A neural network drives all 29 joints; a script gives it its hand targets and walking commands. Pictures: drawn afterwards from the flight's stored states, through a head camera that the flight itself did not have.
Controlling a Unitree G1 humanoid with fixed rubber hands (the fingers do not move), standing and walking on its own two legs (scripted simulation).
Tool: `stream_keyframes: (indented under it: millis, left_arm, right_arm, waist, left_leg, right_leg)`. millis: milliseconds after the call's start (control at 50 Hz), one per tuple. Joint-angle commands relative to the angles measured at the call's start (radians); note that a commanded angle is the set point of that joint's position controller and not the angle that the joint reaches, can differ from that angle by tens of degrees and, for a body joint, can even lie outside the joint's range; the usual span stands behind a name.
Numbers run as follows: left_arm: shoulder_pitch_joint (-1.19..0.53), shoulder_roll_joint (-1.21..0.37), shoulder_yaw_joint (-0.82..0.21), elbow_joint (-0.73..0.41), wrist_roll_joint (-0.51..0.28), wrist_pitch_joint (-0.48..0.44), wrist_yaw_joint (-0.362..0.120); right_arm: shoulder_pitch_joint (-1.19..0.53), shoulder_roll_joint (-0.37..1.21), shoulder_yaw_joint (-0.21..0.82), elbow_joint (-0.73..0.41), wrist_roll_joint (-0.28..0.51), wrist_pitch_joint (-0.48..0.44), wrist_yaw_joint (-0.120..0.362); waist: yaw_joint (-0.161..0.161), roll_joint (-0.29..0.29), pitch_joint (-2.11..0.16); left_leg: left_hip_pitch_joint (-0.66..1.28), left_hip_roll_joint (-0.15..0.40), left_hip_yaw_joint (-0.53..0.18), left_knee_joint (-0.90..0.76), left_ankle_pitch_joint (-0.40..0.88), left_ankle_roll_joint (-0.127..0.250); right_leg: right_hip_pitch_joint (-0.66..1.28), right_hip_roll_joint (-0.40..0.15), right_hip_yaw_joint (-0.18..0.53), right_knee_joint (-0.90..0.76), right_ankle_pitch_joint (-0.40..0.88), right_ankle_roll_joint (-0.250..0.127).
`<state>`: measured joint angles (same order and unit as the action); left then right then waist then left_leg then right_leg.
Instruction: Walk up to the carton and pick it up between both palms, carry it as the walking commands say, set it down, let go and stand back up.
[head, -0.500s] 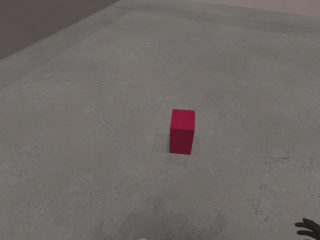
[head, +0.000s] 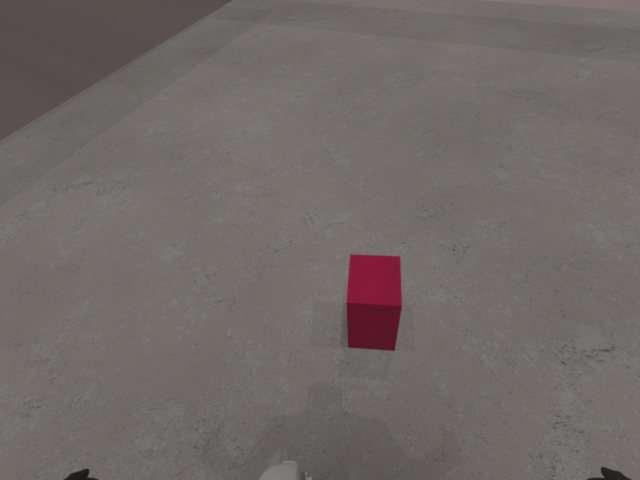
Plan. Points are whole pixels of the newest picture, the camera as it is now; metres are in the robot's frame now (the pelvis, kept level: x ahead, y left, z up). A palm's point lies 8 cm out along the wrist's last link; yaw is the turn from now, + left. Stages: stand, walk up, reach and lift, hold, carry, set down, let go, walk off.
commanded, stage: walk up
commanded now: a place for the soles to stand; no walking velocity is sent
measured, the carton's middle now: (373, 304) +0.74 -0.05 -0.62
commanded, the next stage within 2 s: none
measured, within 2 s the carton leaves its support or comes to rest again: neither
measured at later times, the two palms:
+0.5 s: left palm (103, 378) +0.26 +0.38 -0.07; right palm (598, 431) +0.23 -0.31 -0.09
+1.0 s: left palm (131, 341) +0.34 +0.39 -0.11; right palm (533, 336) +0.36 -0.26 -0.08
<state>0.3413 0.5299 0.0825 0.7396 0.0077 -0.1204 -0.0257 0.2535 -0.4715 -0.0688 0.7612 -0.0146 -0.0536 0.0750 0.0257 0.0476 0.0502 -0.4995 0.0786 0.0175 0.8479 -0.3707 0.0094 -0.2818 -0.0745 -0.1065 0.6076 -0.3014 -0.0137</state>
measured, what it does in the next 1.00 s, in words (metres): walks ahead: left foot, then right foot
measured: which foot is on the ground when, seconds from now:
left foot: up 0.00-0.06, down 0.08-0.40, up 0.42-0.64, down 0.66-1.00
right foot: down 0.00-0.10, up 0.12-0.36, down 0.38-1.00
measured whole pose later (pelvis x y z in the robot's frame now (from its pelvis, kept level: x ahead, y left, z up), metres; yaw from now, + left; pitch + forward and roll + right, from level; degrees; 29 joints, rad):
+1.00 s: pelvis +0.24 +0.07 -0.01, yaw -5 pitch -1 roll +0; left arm 0.18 0.45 0.01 0.98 -0.01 -0.04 0.00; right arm 0.05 -0.42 -0.02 0.96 0.00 -0.05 0.00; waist 0.02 -0.01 0.06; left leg -0.36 0.06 0.08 0.67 -0.28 0.00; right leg -0.29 -0.04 0.00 0.66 -0.35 0.04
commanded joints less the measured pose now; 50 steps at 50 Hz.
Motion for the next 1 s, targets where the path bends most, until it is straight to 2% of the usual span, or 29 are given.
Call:
stream_keyframes:
  millis: [0, 40, 60, 80, 100, 120, 160, 200, 300, 340, 360, 380, 400, 420, 440, 500, 560, 580, 620, 640, 660, 680, 700, 760, 780, 820, 880, 920, 980]
  left_arm:
    - [0.004, 0.232, 0.054, -0.052, -0.002, -0.001, -0.004]
    - [-0.022, 0.208, 0.04, -0.059, 0.001, 0.01, -0.005]
    - [-0.01, 0.17, 0.025, -0.06, 0.008, 0.014, -0.002]
    - [-0.002, 0.114, 0.005, -0.073, 0.006, 0.015, 0.003]
    - [-0.01, 0.08, -0.004, -0.089, -0.007, 0.017, 0.013]
    - [-0.021, 0.163, 0.009, -0.061, -0.001, 0.026, 0.027]
    - [0.041, 0.186, 0.02, -0.013, -0.007, 0.018, 0.023]
    - [0.083, 0.157, 0.017, 0.015, 0.0, 0.017, 0.006]
    - [0.032, 0.113, 0.026, 0.015, 0.002, 0.015, -0.014]
    - [0.079, 0.112, 0.038, 0.036, 0.007, 0.007, -0.012]
    - [0.134, 0.139, 0.053, 0.048, 0.009, 0.003, -0.005]
    - [0.224, 0.184, 0.071, 0.056, 0.014, -0.002, 0.009]
    - [0.238, 0.3, 0.085, 0.022, 0.017, -0.01, 0.019]
    - [0.17, 0.281, 0.077, 0.003, -0.004, -0.008, 0.02]
    - [0.124, 0.259, 0.073, -0.007, -0.009, -0.005, 0.025]
    - [0.041, 0.202, 0.049, -0.022, -0.001, 0.006, 0.023]
    - [0.003, 0.172, 0.018, -0.019, -0.001, 0.022, 0.021]
    - [-0.02, 0.169, 0.01, -0.018, -0.006, 0.03, 0.022]
    - [-0.046, 0.129, -0.014, -0.019, -0.01, 0.044, 0.027]
    - [-0.026, 0.078, -0.031, -0.021, -0.01, 0.052, 0.03]
    - [0.009, 0.051, -0.043, -0.01, -0.021, 0.065, 0.035]
    - [-0.006, 0.117, -0.025, 0.032, -0.024, 0.081, 0.046]
    - [-0.013, 0.125, -0.02, 0.043, -0.022, 0.084, 0.049]
    - [0.034, 0.106, -0.014, 0.118, -0.01, 0.074, 0.047]
    - [0.035, 0.106, -0.013, 0.134, -0.003, 0.068, 0.045]
    - [-0.073, 0.16, -0.011, 0.122, 0.0, 0.058, 0.04]
    - [-0.131, 0.11, -0.03, 0.156, -0.018, 0.067, 0.035]
    - [-0.12, 0.097, -0.034, 0.201, -0.02, 0.073, 0.035]
    - [-0.155, 0.095, -0.04, 0.234, -0.02, 0.076, 0.034]
  right_arm:
    - [0.005, -0.144, -0.053, -0.052, 0.004, -0.012, 0.013]
    - [0.058, -0.152, -0.068, -0.03, 0.0, -0.019, 0.013]
    - [0.114, -0.174, -0.081, -0.012, -0.002, -0.024, 0.005]
    - [0.198, -0.23, -0.1, -0.001, -0.01, -0.032, -0.009]
    - [0.235, -0.335, -0.124, -0.026, -0.01, -0.038, -0.017]
    - [0.179, -0.331, -0.124, -0.048, 0.009, -0.039, -0.027]
    - [0.089, -0.261, -0.096, -0.065, 0.021, -0.034, -0.037]
    - [0.053, -0.235, -0.084, -0.067, 0.005, -0.029, -0.035]
    - [0.032, -0.241, -0.078, -0.087, -0.003, -0.026, -0.022]
    - [-0.001, -0.222, -0.066, -0.104, 0.006, -0.016, -0.017]
    - [0.007, -0.183, -0.05, -0.111, 0.003, -0.015, -0.018]
    - [0.001, -0.124, -0.029, -0.132, 0.004, -0.019, -0.024]
    - [-0.015, -0.113, -0.022, -0.153, 0.01, -0.018, -0.031]
    - [-0.02, -0.203, -0.039, -0.128, 0.01, -0.008, -0.045]
    - [0.014, -0.218, -0.045, -0.104, 0.013, -0.01, -0.047]
    - [0.089, -0.181, -0.042, -0.042, 0.0, -0.013, -0.043]
    - [0.057, -0.119, -0.029, -0.02, 0.014, -0.006, -0.048]
    - [0.058, -0.11, -0.026, -0.008, 0.018, -0.006, -0.053]
    - [0.083, -0.134, -0.032, 0.026, 0.008, -0.015, -0.068]
    - [0.08, -0.173, -0.04, 0.031, 0.001, -0.022, -0.076]
    - [0.019, -0.24, -0.044, 0.002, 0.005, -0.028, -0.078]
    - [-0.023, -0.255, -0.05, 0.006, 0.013, -0.021, -0.073]
    - [-0.055, -0.249, -0.047, 0.014, 0.009, -0.015, -0.077]
    - [-0.15, -0.215, -0.028, 0.036, 0.01, -0.004, -0.082]
    - [-0.163, -0.192, -0.017, 0.044, 0.01, 0.002, -0.079]
    - [-0.172, -0.132, 0.002, 0.063, 0.023, 0.006, -0.076]
    - [-0.192, -0.164, -0.002, 0.119, 0.014, -0.005, -0.078]
    - [-0.217, -0.168, 0.005, 0.144, 0.013, -0.008, -0.08]
    - [-0.26, -0.149, 0.017, 0.179, 0.02, -0.004, -0.081]
  waist:
    - [-0.014, -0.233, -0.017]
    - [-0.058, -0.189, -0.015]
    - [-0.089, -0.101, -0.033]
    - [-0.141, 0.092, -0.06]
    - [-0.163, 0.269, -0.047]
    - [-0.137, 0.047, -0.034]
    - [-0.074, 0.026, -0.006]
    - [-0.059, 0.115, -0.016]
    - [-0.048, 0.138, 0.004]
    - [0.001, 0.075, -0.02]
    - [0.036, -0.004, -0.047]
    - [0.094, -0.175, -0.068]
    - [0.109, -0.316, -0.07]
    - [0.067, -0.123, -0.022]
    - [0.04, -0.099, -0.014]
    - [-0.006, -0.174, -0.011]
    - [-0.017, -0.225, -0.041]
    - [-0.029, -0.221, -0.053]
    - [-0.061, -0.167, -0.064]
    - [-0.061, -0.024, -0.081]
    - [-0.033, 0.112, -0.108]
    - [-0.041, 0.056, -0.116]
    - [-0.034, 0.056, -0.096]
    - [0.011, 0.123, -0.084]
    - [0.021, 0.099, -0.076]
    - [-0.023, -0.062, -0.058]
    - [-0.024, 0.027, -0.096]
    - [-0.005, 0.018, -0.112]
    - [-0.004, 0.002, -0.101]
  left_leg:
    - [0.11, -0.023, 0.065, -0.138, 0.097, -0.002]
    - [0.287, -0.063, 0.103, -0.227, 0.127, 0.007]
    - [0.405, -0.077, 0.087, -0.257, 0.073, 0.02]
    - [0.514, 0.037, -0.132, -0.394, -0.148, 0.078]
    - [0.546, 0.31, -0.656, -0.598, -0.394, 0.218]
    - [0.449, 0.357, -0.672, -0.595, -0.377, 0.286]
    - [0.358, 0.274, -0.447, -0.542, -0.193, 0.256]
    - [0.266, 0.202, -0.263, -0.519, -0.036, 0.232]
    - [0.126, 0.179, -0.158, -0.506, -0.06, 0.227]
    - [0.02, 0.138, -0.096, -0.396, -0.142, 0.181]
    - [-0.071, 0.101, -0.054, -0.271, -0.171, 0.146]
    - [-0.205, 0.033, 0.02, 0.006, -0.095, 0.094]
    - [-0.388, -0.074, 0.041, 0.254, -0.192, 0.042]
    - [-0.361, -0.008, -0.124, 0.314, -0.163, 0.029]
    - [-0.328, 0.023, -0.121, 0.309, -0.126, 0.026]
    - [-0.118, 0.023, -0.039, 0.115, -0.081, 0.002]
    - [0.1, -0.033, 0.064, -0.034, 0.039, -0.006]
    - [0.168, -0.045, 0.083, -0.094, 0.106, -0.001]
    - [0.29, -0.074, 0.069, -0.238, 0.198, 0.03]
    - [0.339, 0.039, -0.1, -0.328, 0.243, 0.061]
    - [0.313, 0.283, -0.436, -0.445, 0.233, 0.17]
    - [0.258, 0.303, -0.45, -0.444, 0.166, 0.244]
    - [0.225, 0.282, -0.414, -0.419, 0.171, 0.245]
    - [0.128, 0.174, -0.216, -0.334, 0.232, 0.157]
    - [0.08, 0.146, -0.173, -0.307, 0.203, 0.123]
    - [0.114, 0.053, -0.092, -0.261, 0.071, 0.043]
    - [0.236, 0.084, -0.113, -0.328, 0.126, 0.055]
    - [0.229, 0.125, -0.13, -0.352, 0.22, 0.084]
    - [0.241, 0.096, -0.079, -0.358, 0.234, 0.056]
  right_leg:
    - [-0.07, -0.182, 0.176, -0.236, -0.029, -0.207]
    - [-0.198, -0.149, 0.13, -0.141, -0.154, -0.178]
    - [-0.271, -0.124, 0.1, -0.014, -0.182, -0.153]
    - [-0.394, -0.046, 0.025, 0.261, -0.169, -0.098]
    - [-0.601, 0.084, 0.018, 0.535, -0.266, -0.036]
    - [-0.575, 0.02, 0.192, 0.613, -0.192, -0.026]
    - [-0.5, -0.032, 0.187, 0.536, -0.108, -0.019]
    - [-0.355, -0.047, 0.112, 0.375, -0.111, -0.004]
    - [-0.137, 0.007, 0.027, 0.125, -0.026, -0.014]
    - [0.062, 0.055, -0.01, -0.007, 0.056, -0.028]
    - [0.211, 0.059, 0.026, -0.04, 0.017, -0.047]
    - [0.334, -0.064, 0.257, -0.16, -0.185, -0.1]
    - [0.343, -0.367, 0.79, -0.348, -0.397, -0.248]
    - [0.257, -0.394, 0.773, -0.333, -0.309, -0.292]
    - [0.218, -0.363, 0.671, -0.298, -0.209, -0.312]
    - [0.053, -0.222, 0.34, -0.211, 0.166, -0.246]
    - [-0.062, -0.173, 0.195, -0.108, 0.505, -0.207]
    - [-0.095, -0.16, 0.17, -0.058, 0.518, -0.19]
    - [-0.183, -0.111, 0.137, 0.078, 0.316, -0.122]
    - [-0.244, -0.071, 0.105, 0.192, 0.144, -0.069]
    - [-0.28, 0.018, 0.068, 0.29, -0.092, 0.005]
    - [-0.214, 0.016, 0.108, 0.345, -0.281, 0.0]
    - [-0.212, 0.005, 0.117, 0.337, -0.294, -0.007]
    - [-0.066, 0.022, 0.069, 0.144, -0.109, -0.03]
    - [0.001, 0.022, 0.088, 0.054, -0.008, -0.034]
    - [-0.089, -0.085, 0.283, -0.06, 0.016, -0.078]
    - [-0.092, -0.029, 0.18, 0.005, 0.082, -0.045]
    - [-0.018, -0.012, 0.148, 0.008, 0.13, -0.028]
    - [0.009, -0.03, 0.18, -0.052, 0.188, -0.034]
